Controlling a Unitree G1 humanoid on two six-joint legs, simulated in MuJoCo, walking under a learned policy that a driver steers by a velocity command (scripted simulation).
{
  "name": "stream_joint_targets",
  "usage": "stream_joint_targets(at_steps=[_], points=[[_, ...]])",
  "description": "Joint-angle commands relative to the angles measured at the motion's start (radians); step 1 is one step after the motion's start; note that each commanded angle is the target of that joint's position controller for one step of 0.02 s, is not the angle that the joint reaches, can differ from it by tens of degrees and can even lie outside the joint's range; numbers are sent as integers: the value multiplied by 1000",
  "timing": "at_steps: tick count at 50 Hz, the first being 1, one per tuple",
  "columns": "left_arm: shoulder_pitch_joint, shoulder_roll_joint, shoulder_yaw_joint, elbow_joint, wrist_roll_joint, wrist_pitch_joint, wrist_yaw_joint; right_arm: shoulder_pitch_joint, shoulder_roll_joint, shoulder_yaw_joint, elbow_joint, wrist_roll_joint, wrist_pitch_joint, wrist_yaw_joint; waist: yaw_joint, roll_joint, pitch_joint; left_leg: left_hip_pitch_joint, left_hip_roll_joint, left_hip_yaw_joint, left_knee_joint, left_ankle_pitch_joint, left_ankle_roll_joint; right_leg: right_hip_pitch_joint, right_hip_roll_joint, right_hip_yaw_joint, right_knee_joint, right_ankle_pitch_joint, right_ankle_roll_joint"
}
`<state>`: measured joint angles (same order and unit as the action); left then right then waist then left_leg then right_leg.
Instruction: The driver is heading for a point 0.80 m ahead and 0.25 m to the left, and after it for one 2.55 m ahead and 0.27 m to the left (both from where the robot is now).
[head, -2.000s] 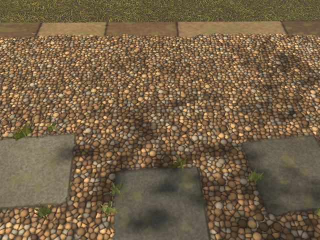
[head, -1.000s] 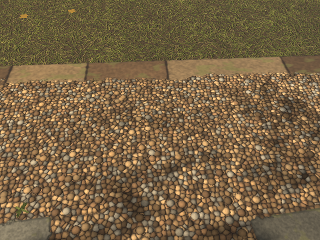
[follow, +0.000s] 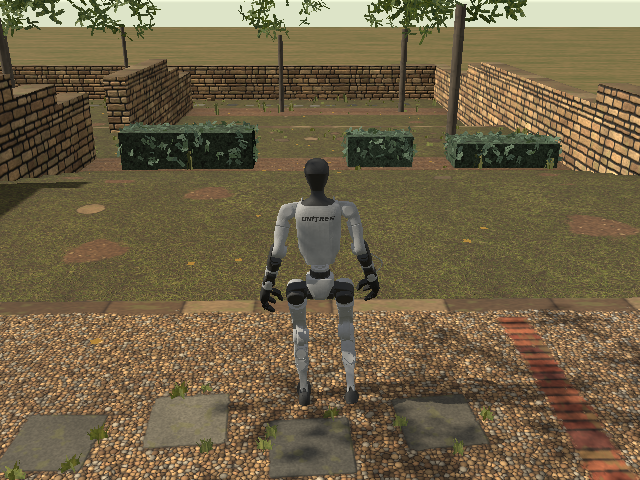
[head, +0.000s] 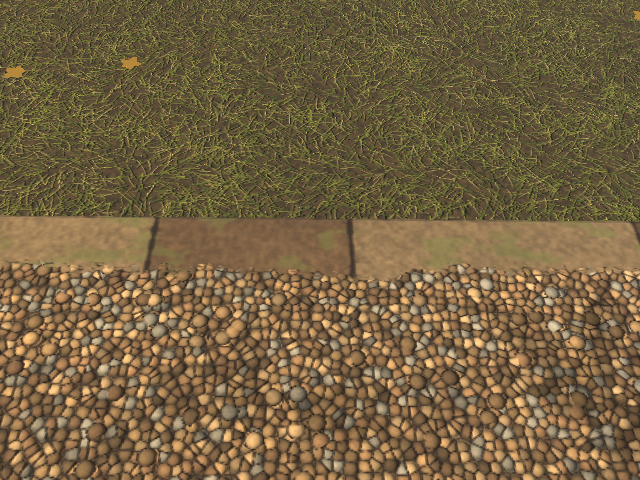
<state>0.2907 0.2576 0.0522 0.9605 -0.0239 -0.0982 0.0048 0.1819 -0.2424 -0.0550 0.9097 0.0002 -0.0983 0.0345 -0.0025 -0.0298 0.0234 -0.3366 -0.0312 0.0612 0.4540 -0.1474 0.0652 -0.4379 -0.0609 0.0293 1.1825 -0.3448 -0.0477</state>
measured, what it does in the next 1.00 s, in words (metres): walks ahead, turning left: right foot, then left foot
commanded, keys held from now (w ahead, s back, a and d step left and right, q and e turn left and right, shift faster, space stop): w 0.20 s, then w+q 0.80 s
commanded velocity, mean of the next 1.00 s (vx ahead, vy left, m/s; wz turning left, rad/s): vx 0.50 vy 0.00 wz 0.34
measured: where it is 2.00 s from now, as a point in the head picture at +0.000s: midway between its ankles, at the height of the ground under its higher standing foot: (225, 333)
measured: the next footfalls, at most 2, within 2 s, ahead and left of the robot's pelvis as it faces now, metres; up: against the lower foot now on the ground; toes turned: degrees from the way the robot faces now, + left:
right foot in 0.42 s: +0.41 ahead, -0.15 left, +0.00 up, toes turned +3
left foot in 0.96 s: +0.60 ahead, +0.18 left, +0.00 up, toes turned +26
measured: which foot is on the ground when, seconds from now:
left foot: down 0.00-0.42, up 0.44-0.94, down 0.96-1.00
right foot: up 0.00-0.40, down 0.42-0.94, up 0.96-1.00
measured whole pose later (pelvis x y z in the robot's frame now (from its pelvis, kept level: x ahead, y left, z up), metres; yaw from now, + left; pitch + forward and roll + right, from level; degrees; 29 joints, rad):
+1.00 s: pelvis +0.51 +0.05 -0.02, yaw +23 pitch +1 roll -2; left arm 0.27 0.28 0.08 0.94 -0.01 -0.06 0.02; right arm 0.08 -0.27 -0.09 0.76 0.03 -0.03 0.04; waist 0.03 0.01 0.06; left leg -0.51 0.00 0.06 0.68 -0.18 0.11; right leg -0.11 -0.12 -0.16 0.90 -0.51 0.06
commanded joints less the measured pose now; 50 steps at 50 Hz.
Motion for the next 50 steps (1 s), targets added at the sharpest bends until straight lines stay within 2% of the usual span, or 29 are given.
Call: stream_joint_targets(at_steps=[1, 4, 6, 10, 14, 15, 17, 18, 19, 20, 21, 22, 23, 24, 25, 26, 27, 28, 30, 33, 37, 40, 43, 45, 46, 47, 48, 49, 50], points=[[49, 50, 23, -47, 7, 11, 11, 22, -80, -13, -24, -8, -17, 3, 22, 119, -59, 138, 248, -276, -295, 85, 162, -141, -92, 34, -28, 95, -2], [-30, 56, 29, -79, 15, 23, 15, 76, -125, -23, 3, -7, -20, -15, 17, 90, -14, 143, 249, -224, -333, 164, 177, -229, -102, 29, -149, 206, 23], [-105, 54, 31, -103, 20, 21, 13, 113, -130, -22, 16, -4, -13, -28, -1, 81, -1, 182, 245, -201, -339, 190, 166, -283, -100, 26, -260, 304, 36], [-237, 31, 21, -138, 14, 13, -2, 170, -139, -20, 37, 6, -5, -39, -41, 87, 26, 220, 219, -140, -348, 171, 134, -258, -64, -7, -484, 455, 37], [-364, 33, 14, -184, 8, 0, -21, 252, -143, -23, 70, 17, 11, -42, -81, 81, 65, 311, 247, -179, -300, 153, 140, -261, -29, -11, -616, 419, 42], [-384, 36, 12, -195, 6, -7, -27, 259, -147, -26, 74, 19, 17, -45, -82, 84, 72, 332, 258, -192, -277, 157, 140, -257, -23, -7, -642, 396, 39], [-374, 58, 17, -202, 4, -19, -36, 251, -159, -33, 75, 23, 25, -52, -56, 99, 62, 352, 280, -224, -229, 182, 126, -192, -9, 3, -689, 345, 27], [-344, 74, 22, -196, 3, -24, -37, 239, -167, -38, 72, 23, 28, -53, -35, 114, 45, 352, 284, -236, -198, 221, 117, -128, 4, -4, -701, 315, 19], [-277, 97, 33, -180, 4, -29, -35, 216, -173, -40, 65, 24, 32, -53, 7, 125, 8, 340, 271, -233, -132, 324, 104, -17, 27, -24, -719, 292, 5], [-133, 139, 56, -137, 7, -32, -28, 198, -153, -33, 55, 20, 34, -51, 74, 112, -82, 295, 213, -199, 23, 423, 78, 190, 41, -37, -730, 290, -21], [58, 211, 77, -104, 26, -34, -18, 180, -109, -16, 24, 7, 32, -48, 146, 41, -241, 113, 142, -148, 311, 264, 39, 503, -110, 107, -686, 296, -85], [146, 289, 95, -82, 32, -24, -17, 307, 20, 17, 11, 16, 15, -46, 102, -230, -393, -286, -19, -71, 679, -241, -33, 872, -362, 526, -758, 154, -222], [144, 191, 68, -89, 30, -22, -17, 286, -63, -1, 21, 34, 0, -44, 119, -217, -416, -379, 10, -205, 832, -428, -26, 844, -370, 668, -851, 54, -218], [59, 135, 50, -104, 27, -22, -13, 204, -133, -23, -6, 53, -3, -44, 106, -156, -266, -442, 61, -202, 875, -360, -14, 714, -342, 511, -868, 44, -169], [-17, 106, 39, -116, 26, -20, -12, 156, -129, -25, -16, 51, 1, -49, 79, -86, -178, -417, 112, -174, 855, -272, -11, 564, -307, 382, -897, 97, -142], [-73, 78, 31, -114, 29, -20, -16, 129, -116, -31, -21, 38, 9, -53, 52, -54, -107, -378, 141, -167, 805, -211, -10, 433, -268, 286, -941, 144, -127], [-102, 62, 26, -110, 37, -24, -17, 147, -95, -37, -20, 36, 24, -52, 17, -84, -77, -319, 169, -173, 765, -169, -8, 349, -240, 206, -976, 176, -115], [-117, 54, 27, -104, 38, -25, -17, 162, -71, -37, -20, 37, 39, -49, 1, -92, -57, -283, 177, -167, 747, -151, -8, 298, -223, 152, -1006, 194, -115], [-112, 76, 36, -89, 37, -30, -11, 148, -46, -38, -38, 36, 61, -49, -13, -70, -24, -297, 184, -159, 716, -107, -15, 258, -222, 69, -1043, 260, -128], [-87, 107, 48, -72, 41, -29, 3, 78, -53, -44, -75, 25, 72, -46, -9, -34, 5, -374, 185, -174, 607, 11, -30, 285, -228, -19, -1064, 328, -136], [-63, 133, 55, -64, 36, -18, 17, -39, -43, -36, -115, 20, 64, -19, 22, -23, 30, -358, 171, -117, 392, 165, -34, 324, -210, -139, -1071, 354, -113], [-17, 158, 64, -52, 24, -4, 22, -145, -39, -26, -160, 19, 63, 0, 58, -12, 67, -367, 161, -65, 288, 162, -23, 394, -232, -186, -1059, 351, -105], [7, 179, 73, -42, 8, 14, 20, -194, -54, -27, -200, 22, 67, 16, 61, -24, 80, -362, 141, -25, 228, 58, 6, 490, -260, -217, -999, 422, -86], [-15, 207, 81, -49, -2, 26, 20, -157, -84, -41, -211, 22, 70, 21, 21, -52, 37, -254, 85, 32, 213, -43, 42, 517, -262, -248, -880, 716, -65], [-33, 220, 84, -54, -7, 34, 20, -75, -111, -58, -198, 24, 71, 20, -31, -60, -17, -134, 38, 67, 198, -72, 65, 510, -249, -269, -748, 884, -50], [-53, 217, 80, -61, -11, 42, 20, 83, -159, -88, -155, 28, 71, 14, -119, -36, -99, 87, -22, 89, 130, -18, 99, 449, -206, -301, -535, 940, -20], [-43, 184, 67, -80, 12, 38, 22, 256, -259, -130, -112, 30, 77, -7, -181, 73, -191, 393, 62, -98, 90, -20, 157, 202, -161, -308, -214, 669, 38], [26, 26, 20, -142, 47, 9, 11, 222, -370, -139, -118, 35, 67, -12, -49, 331, -251, 661, 301, -674, -38, -188, 328, -234, 46, -198, 119, -214, 95], [-67, 95, 26, -160, 4, -36, -1, 256, -295, -113, -149, 20, 49, -5, -110, 212, -357, 709, 368, -893, -184, -273, 357, -344, 67, 34, 229, -259, 73]])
